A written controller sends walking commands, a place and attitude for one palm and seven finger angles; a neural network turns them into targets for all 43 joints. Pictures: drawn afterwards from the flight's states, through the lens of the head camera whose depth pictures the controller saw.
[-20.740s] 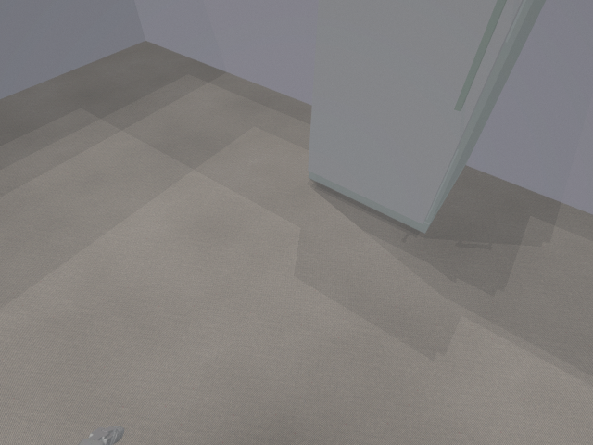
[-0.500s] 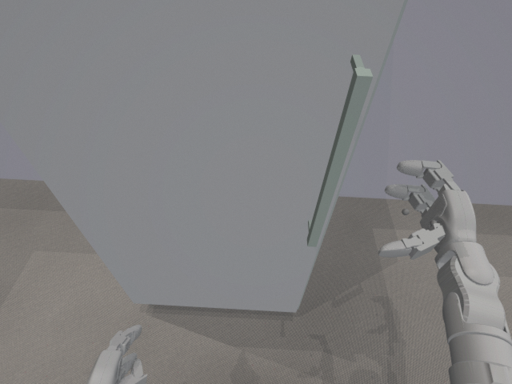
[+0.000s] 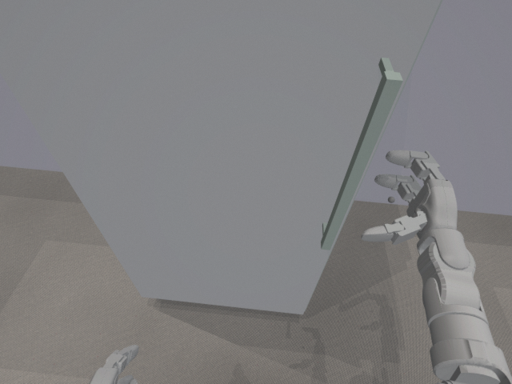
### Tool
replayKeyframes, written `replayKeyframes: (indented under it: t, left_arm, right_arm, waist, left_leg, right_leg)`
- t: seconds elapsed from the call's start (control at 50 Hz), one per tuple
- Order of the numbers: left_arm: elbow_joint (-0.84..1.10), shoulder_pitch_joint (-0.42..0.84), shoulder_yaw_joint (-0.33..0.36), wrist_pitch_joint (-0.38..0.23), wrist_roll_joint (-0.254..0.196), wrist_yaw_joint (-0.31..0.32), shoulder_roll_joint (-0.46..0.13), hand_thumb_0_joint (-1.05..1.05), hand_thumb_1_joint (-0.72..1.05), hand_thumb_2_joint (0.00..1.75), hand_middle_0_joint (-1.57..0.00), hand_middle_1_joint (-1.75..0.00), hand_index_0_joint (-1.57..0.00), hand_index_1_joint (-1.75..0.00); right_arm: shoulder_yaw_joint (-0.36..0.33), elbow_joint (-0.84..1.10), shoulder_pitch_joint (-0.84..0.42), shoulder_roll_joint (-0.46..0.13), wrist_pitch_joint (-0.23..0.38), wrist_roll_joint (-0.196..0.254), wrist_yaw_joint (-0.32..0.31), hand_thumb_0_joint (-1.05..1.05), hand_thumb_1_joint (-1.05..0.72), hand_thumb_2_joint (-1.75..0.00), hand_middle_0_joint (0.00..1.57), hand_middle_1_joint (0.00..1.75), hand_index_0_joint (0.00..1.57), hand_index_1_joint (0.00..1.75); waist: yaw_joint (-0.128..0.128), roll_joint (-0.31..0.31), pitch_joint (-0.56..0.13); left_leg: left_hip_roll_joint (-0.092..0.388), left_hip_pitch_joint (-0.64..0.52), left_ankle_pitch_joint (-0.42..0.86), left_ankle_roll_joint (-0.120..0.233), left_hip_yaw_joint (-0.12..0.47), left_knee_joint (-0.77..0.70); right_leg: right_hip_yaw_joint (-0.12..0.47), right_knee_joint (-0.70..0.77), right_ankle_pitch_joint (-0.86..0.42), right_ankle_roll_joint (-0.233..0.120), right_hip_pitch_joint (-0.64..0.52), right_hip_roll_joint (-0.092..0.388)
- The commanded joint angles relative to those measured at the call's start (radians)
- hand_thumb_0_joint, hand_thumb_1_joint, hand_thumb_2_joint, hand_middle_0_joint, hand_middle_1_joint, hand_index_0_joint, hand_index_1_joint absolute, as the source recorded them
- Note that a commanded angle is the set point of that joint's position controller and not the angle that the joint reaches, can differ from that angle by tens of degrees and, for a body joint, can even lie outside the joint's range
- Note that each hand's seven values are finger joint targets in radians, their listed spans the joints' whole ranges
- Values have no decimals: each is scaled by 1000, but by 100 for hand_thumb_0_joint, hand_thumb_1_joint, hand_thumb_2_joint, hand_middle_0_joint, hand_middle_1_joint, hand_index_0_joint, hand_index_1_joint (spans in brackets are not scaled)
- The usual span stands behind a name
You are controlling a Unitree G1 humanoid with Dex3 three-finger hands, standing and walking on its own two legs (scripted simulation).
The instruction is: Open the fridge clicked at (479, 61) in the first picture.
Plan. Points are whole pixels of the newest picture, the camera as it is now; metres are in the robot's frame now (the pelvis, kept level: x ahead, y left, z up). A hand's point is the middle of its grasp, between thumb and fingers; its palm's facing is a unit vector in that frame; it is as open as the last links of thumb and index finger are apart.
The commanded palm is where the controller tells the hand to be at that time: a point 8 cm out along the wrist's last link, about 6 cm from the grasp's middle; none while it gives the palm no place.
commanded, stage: move the hooked fingers beside the handle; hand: right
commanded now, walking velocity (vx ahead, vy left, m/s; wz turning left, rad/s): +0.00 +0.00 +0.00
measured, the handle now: (348, 176) +0.44 -0.10 +0.10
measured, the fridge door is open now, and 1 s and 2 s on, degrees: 0 0 0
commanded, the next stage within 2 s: feel for the door with the fingertips in 0.82 s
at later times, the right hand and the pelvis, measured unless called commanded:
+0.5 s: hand (382, 196) +0.39 -0.15 +0.11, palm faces +0.01 +1.00 -0.01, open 14.0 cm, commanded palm +0.36 -0.21 +0.11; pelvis +0.00 +0.01 +0.00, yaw -1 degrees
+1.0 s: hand (393, 200) +0.38 -0.16 +0.11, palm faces -0.01 +1.00 +0.00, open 14.0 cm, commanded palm +0.35 -0.21 +0.11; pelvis +0.00 +0.00 +0.00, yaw -1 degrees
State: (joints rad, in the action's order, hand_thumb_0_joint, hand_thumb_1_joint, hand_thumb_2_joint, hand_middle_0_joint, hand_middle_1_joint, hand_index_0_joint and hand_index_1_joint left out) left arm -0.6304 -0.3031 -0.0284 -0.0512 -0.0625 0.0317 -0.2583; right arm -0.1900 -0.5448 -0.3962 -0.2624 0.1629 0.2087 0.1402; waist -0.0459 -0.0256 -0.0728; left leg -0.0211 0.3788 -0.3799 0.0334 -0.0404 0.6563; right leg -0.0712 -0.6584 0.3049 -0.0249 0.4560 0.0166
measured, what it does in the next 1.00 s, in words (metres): stands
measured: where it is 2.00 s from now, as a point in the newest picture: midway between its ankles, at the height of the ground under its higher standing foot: outside the picture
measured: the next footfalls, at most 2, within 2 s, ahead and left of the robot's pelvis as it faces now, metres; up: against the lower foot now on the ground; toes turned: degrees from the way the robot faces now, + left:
none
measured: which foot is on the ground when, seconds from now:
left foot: down 0.00-1.00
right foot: down 0.00-1.00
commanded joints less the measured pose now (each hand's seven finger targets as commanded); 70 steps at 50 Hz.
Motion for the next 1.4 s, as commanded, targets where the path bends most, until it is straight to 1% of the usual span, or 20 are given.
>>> replayKeyframes:
  t: [0.0, 0.1, 0.14, 0.22, 0.24, 0.32, 0.34, 0.4, 0.54, 0.62, 0.64, 0.74, 0.78, 0.82, 1.02, 1.12, 1.14, 1.22, 1.24, 1.38]
  left_arm:
    - [147, 45, 59, -41, -5, 13, -129, 0, 90, 90, -20, -30, -20, -30]
    - [136, 55, 56, -43, -11, 19, -125, 0, 90, 90, -20, -30, -20, -30]
    - [128, 53, 59, -44, -9, 23, -130, 0, 90, 90, -20, -30, -20, -30]
    - [117, 59, 54, -46, -12, 28, -125, 0, 90, 90, -20, -30, -20, -30]
    - [116, 50, 55, -46, -8, 27, -128, 0, 90, 90, -20, -30, -20, -30]
    - [114, 55, 53, -44, -8, 24, -127, 0, 90, 90, -20, -30, -20, -30]
    - [111, 47, 50, -38, -6, 23, -131, 0, 90, 90, -20, -30, -20, -30]
    - [124, 53, 45, -29, -7, 19, -127, 0, 90, 90, -20, -30, -20, -30]
    - [150, 42, 52, -20, -2, 15, -132, 0, 90, 90, -20, -30, -20, -30]
    - [151, 42, 59, -29, -10, 11, -124, 0, 90, 90, -20, -30, -20, -30]
    - [147, 34, 60, -27, -9, 14, -131, 0, 90, 90, -20, -30, -20, -30]
    - [132, 40, 60, -25, -9, 24, -135, 0, 90, 90, -20, -30, -20, -30]
    - [128, 43, 62, -29, -6, 26, -130, 0, 90, 90, -20, -30, -20, -30]
    - [126, 49, 59, -35, -6, 26, -125, 0, 90, 90, -20, -30, -20, -30]
    - [147, 61, 58, -39, -9, 9, -121, 0, 90, 90, -20, -30, -20, -30]
    - [148, 68, 55, -43, -1, 2, -115, 0, 90, 90, -20, -30, -20, -30]
    - [142, 60, 55, -40, 4, 2, -119, 0, 90, 90, -20, -30, -20, -30]
    - [148, 79, 52, -43, 2, -3, -106, 0, 90, 90, -20, -30, -20, -30]
    - [144, 71, 53, -42, 4, -3, -108, 0, 90, 90, -20, -30, -20, -30]
    - [138, 76, 49, -35, 1, 0, -108, 0, 90, 90, -20, -30, -20, -30]
  right_arm:
    - [-83, 260, -283, -215, 70, 22, 2, 0, 50, -30, 30, 120, 30, 120]
    - [-33, 285, -320, -177, 75, 27, 13, 0, 50, -30, 30, 120, 30, 120]
    - [-25, 276, -337, -174, 75, 31, 16, 0, 50, -30, 30, 120, 30, 120]
    - [15, 248, -429, -145, 75, 22, 17, 0, 50, -30, 30, 120, 30, 120]
    - [16, 255, -441, -146, 80, 20, 12, 0, 50, -30, 30, 120, 30, 120]
    - [-8, 183, -428, -157, 74, 16, -3, 0, 50, -30, 30, 120, 30, 120]
    - [-16, 155, -431, -173, 73, 11, -9, 0, 50, -30, 30, 120, 30, 120]
    - [-30, 128, -451, -187, 74, 2, -16, 0, 50, -30, 30, 120, 30, 120]
    - [-100, 170, -353, -250, 92, 12, 5, 0, 50, -30, 30, 120, 30, 120]
    - [-34, 232, -311, -161, 85, 32, 33, 0, 50, -30, 30, 120, 30, 120]
    - [-35, 209, -292, -164, 75, 36, 36, 0, 50, -30, 30, 120, 30, 120]
    - [-24, 255, -393, -182, 68, 30, 31, 0, 50, -30, 30, 120, 30, 120]
    - [-66, 277, -391, -220, 82, 27, 21, 0, 50, -30, 30, 120, 30, 120]
    - [-51, 303, -395, -205, 96, 24, 18, 0, 50, -30, 30, 120, 30, 120]
    - [31, 264, -320, -80, 29, 17, -14, 0, 50, -30, 30, 120, 30, 120]
    - [40, 318, -349, -70, 44, -7, -67, 0, 50, -30, 30, 120, 30, 120]
    - [26, 316, -356, -91, 47, -13, -79, 0, 50, -30, 30, 120, 30, 120]
    - [58, 345, -365, -51, 53, -24, -92, 0, 50, -30, 30, 120, 30, 120]
    - [56, 330, -336, -51, 50, -25, -97, 0, 50, -30, 30, 120, 30, 120]
    - [79, 290, -393, -34, 38, -25, -104, 0, 50, -30, 30, 120, 30, 120]
  waist:
    - [29, 47, -273]
    - [0, 8, -219]
    - [-7, 59, -218]
    - [-17, -7, -226]
    - [-20, 29, -248]
    - [-3, 25, -253]
    - [-7, 66, -238]
    - [2, 38, -235]
    - [29, 59, -291]
    - [15, 14, -288]
    - [5, 80, -259]
    - [-12, 34, -241]
    - [4, -6, -292]
    - [3, -30, -311]
    - [9, 34, -249]
    - [10, 16, -258]
    - [5, 59, -264]
    - [12, -13, -272]
    - [8, 43, -270]
    - [-5, 23, -233]
  left_leg:
    - [10, -70, 454, -27, 29, -83]
    - [5, -14, 372, -28, 31, -106]
    - [7, -17, 357, -32, 34, -115]
    - [8, 26, 310, -26, 32, -113]
    - [8, 13, 324, -26, 28, -107]
    - [10, 10, 320, -26, 29, -104]
    - [13, -3, 324, -27, 30, -105]
    - [15, -9, 324, -29, 38, -102]
    - [16, -103, 455, -30, 44, -83]
    - [5, -56, 484, -29, 33, -85]
    - [6, -57, 476, -33, 31, -93]
    - [9, -17, 394, -31, 35, -105]
    - [7, -34, 416, -28, 37, -95]
    - [5, -29, 415, -23, 31, -89]
    - [1, 15, 374, -21, 4, -88]
    - [0, 19, 357, -18, 3, -80]
    - [2, 1, 365, -20, 5, -80]
    - [0, 12, 359, -16, 6, -74]
    - [0, -2, 365, -18, 4, -77]
    - [-2, 21, 319, -20, 10, -94]
  right_leg:
    - [53, 45, -287, -19, -209, -6]
    - [56, 49, -220, -20, -219, -7]
    - [57, 45, -205, -26, -212, -6]
    - [69, 46, -180, -21, -243, -11]
    - [75, 41, -198, -24, -247, -9]
    - [71, 44, -188, -19, -233, -13]
    - [73, 42, -189, -23, -211, -11]
    - [66, 48, -175, -21, -192, -16]
    - [52, 39, -261, -24, -176, -14]
    - [51, 32, -297, -22, -233, -12]
    - [53, 32, -287, -26, -212, -9]
    - [61, 37, -237, -27, -218, -12]
    - [63, 35, -265, -25, -246, -13]
    - [67, 34, -284, -22, -274, -11]
    - [78, 45, -279, -13, -264, 0]
    - [79, 43, -279, -10, -274, 3]
    - [80, 38, -283, -14, -262, 3]
    - [75, 41, -282, -7, -281, 2]
    - [77, 37, -285, -11, -269, 5]
    - [75, 50, -219, -10, -251, 0]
